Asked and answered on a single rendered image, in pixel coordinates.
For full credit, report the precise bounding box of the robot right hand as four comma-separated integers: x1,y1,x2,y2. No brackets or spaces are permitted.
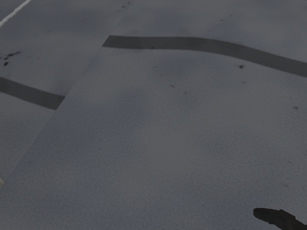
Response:
253,208,307,230

